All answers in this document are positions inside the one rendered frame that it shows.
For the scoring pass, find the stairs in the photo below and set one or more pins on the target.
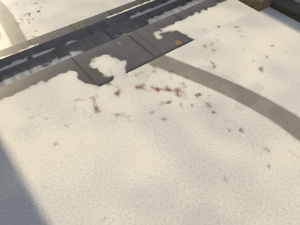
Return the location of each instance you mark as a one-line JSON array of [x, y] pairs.
[[35, 54]]

